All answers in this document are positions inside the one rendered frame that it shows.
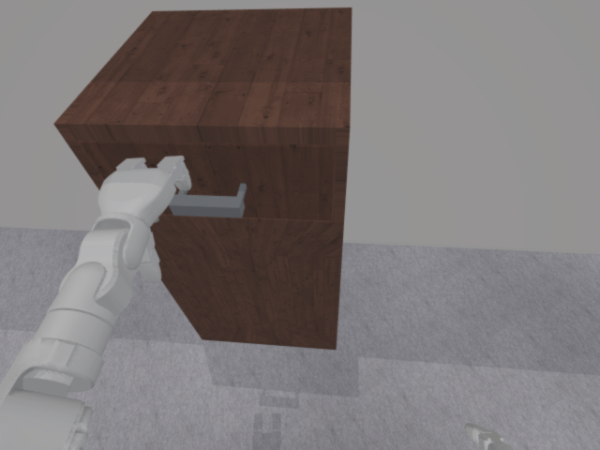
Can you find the handle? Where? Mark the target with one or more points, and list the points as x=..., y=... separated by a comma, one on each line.
x=209, y=206

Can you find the robot right hand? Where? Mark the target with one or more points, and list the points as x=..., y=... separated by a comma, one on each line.
x=486, y=439

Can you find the robot left forearm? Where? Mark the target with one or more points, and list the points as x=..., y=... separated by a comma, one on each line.
x=65, y=353

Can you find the drawer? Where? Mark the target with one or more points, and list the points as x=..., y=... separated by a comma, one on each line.
x=292, y=181

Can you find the cabinet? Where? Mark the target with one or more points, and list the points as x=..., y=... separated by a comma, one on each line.
x=236, y=76

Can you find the left robot upper arm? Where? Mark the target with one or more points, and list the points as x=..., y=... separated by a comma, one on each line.
x=35, y=421

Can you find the robot left hand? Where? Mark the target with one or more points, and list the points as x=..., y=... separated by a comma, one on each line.
x=144, y=193

